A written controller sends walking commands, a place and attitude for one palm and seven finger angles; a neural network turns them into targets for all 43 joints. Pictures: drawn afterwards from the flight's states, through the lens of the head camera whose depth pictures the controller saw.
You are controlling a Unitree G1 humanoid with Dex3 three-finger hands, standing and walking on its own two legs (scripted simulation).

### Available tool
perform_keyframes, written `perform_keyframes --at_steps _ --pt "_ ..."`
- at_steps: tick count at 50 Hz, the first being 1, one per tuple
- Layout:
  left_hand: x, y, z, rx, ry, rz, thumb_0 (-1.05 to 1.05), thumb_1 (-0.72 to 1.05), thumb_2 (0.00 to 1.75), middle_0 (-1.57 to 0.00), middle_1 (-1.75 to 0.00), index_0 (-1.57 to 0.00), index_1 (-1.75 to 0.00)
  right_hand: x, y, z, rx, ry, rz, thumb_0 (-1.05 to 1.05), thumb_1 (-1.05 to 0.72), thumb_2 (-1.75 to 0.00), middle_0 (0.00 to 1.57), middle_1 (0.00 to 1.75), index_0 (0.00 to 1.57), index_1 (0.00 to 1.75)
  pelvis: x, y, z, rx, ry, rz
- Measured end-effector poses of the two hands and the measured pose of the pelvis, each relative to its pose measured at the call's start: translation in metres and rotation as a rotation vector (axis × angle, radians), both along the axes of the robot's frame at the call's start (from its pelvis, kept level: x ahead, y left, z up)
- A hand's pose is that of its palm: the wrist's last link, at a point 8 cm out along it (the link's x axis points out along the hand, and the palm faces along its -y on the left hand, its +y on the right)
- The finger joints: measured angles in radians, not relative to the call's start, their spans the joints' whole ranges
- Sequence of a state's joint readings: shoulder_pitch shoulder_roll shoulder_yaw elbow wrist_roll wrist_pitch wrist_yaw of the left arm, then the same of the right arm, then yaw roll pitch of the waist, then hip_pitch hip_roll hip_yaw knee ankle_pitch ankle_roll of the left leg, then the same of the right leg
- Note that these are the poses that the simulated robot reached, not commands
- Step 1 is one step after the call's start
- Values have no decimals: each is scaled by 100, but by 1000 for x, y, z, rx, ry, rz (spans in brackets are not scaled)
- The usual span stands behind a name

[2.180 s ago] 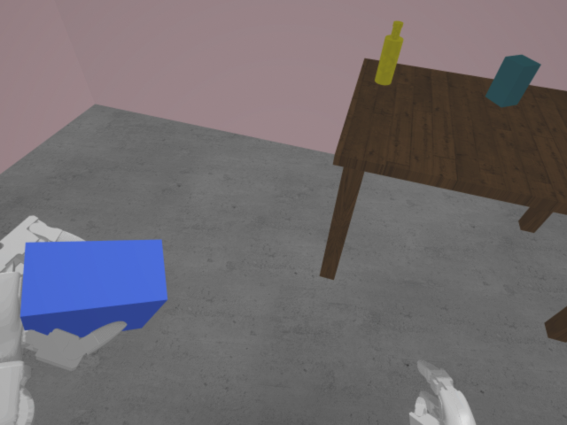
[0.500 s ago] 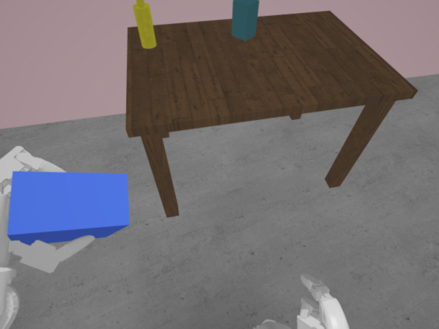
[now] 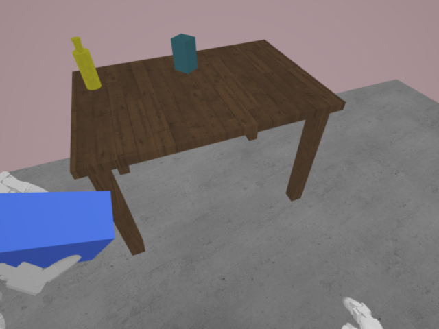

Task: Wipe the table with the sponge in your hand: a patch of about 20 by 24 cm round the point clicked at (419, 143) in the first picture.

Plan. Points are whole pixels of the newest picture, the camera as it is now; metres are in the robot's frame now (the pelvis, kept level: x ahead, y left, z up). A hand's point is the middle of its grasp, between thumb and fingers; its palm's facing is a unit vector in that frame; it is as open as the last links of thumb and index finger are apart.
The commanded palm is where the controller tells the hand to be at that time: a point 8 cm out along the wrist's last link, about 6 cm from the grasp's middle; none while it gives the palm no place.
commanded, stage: take the last steps up to it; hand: left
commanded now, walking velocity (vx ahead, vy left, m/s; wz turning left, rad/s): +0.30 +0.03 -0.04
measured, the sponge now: (70, 231) +0.22 +0.21 +0.15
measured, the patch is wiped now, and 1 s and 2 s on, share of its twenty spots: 0.00 0.00 0.00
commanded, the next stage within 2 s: come to a stop and stand still in 1.58 s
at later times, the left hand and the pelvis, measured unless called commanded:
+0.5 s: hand (50, 202) +0.27 +0.27 +0.15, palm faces +0.40 -0.79 -0.47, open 10.7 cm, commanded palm +0.22 +0.30 +0.17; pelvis +0.05 +0.02 -0.01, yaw -2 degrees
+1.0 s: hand (85, 134) +0.42 +0.27 +0.16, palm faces +0.39 -0.82 -0.41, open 10.7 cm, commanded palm +0.37 +0.30 +0.17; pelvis +0.19 +0.03 -0.02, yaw -4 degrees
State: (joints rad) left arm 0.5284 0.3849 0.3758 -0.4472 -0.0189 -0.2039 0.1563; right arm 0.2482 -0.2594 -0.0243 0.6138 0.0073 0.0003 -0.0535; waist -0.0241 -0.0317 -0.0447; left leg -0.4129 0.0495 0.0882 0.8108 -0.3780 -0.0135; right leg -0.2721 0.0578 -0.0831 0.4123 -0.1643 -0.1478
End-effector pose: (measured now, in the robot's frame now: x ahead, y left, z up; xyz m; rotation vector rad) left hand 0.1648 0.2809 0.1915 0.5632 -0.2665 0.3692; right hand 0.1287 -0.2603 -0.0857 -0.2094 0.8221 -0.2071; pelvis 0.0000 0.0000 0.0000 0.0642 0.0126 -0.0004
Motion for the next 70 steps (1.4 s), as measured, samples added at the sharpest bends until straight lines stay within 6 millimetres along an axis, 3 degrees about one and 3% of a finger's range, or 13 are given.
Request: perform_keyframes --at_steps 6,13,23,27,32,37,42,47,52,57,61,65,70 --pt "-3 -2 -17 -116 -24 23 -1 -53 100 -66 -137 -66 -137 14 15 11 -20 -22 66 1 -91 -90 20 30 20 30 4 1 3 -5 -4 16" --pt "10 8 -3 -87 -92 -12 -1 -53 100 -66 -137 -66 -137 41 46 19 0 -90 112 1 -91 -90 20 30 20 30 11 12 1 -19 -2 8" --pt "56 30 -18 -29 20 14 -1 -53 100 -66 -137 -66 -137 53 79 -10 111 -59 60 1 -91 -90 21 30 20 30 43 25 -8 -42 -12 -20" --pt "77 16 -27 -27 82 13 -1 -53 100 -66 -137 -66 -137 55 74 -28 136 11 53 1 -91 -90 21 30 20 30 65 16 -11 -59 -14 -42" --pt "112 -12 -29 -25 15 -51 -1 -53 100 -66 -137 -66 -137 73 48 -48 106 97 65 1 -91 -90 21 30 20 30 82 1 -23 -76 -39 -12" --pt "140 -20 -21 -11 23 -107 -1 -53 100 -66 -137 -66 -137 104 19 -27 41 84 12 1 -91 -90 21 30 20 30 106 1 -12 -63 -22 -35" --pt "164 -10 -9 35 8 -132 -1 -53 100 -66 -137 -66 -137 142 8 -2 -33 36 -3 1 -91 -90 20 30 20 30 137 7 -7 -55 -8 -38" --pt "191 14 -11 15 -89 -110 -1 -53 100 -66 -137 -66 -137 185 16 4 -93 -34 -13 1 -91 -90 20 30 20 30 174 25 -20 -56 -28 -50" --pt "228 29 -18 -37 -90 -67 -1 -53 100 -66 -137 -66 -137 221 49 6 -17 -85 0 1 -91 -90 20 30 20 30 197 30 -15 -71 -33 -59" --pt "248 13 -7 -51 -67 -98 -1 -53 100 -66 -137 -66 -137 242 79 6 84 -95 48 1 -91 -90 20 30 20 30 216 26 -5 -87 -20 -65" --pt "257 -6 2 -6 -35 -124 -1 -53 100 -66 -137 -66 -137 252 82 -3 136 -73 62 1 -91 -90 21 30 20 30 233 15 -3 -84 -14 -63" --pt "271 -19 1 57 -1 -82 -1 -53 100 -66 -137 -66 -137 263 65 -22 163 -41 55 1 -90 -90 21 30 21 30 253 -4 -11 -63 -18 -59" --pt "293 -35 -14 11 24 -28 -1 -53 100 -66 -137 -66 -137 277 22 -41 125 25 44 1 -91 -90 21 30 20 30 268 -21 -17 -53 -35 -35"
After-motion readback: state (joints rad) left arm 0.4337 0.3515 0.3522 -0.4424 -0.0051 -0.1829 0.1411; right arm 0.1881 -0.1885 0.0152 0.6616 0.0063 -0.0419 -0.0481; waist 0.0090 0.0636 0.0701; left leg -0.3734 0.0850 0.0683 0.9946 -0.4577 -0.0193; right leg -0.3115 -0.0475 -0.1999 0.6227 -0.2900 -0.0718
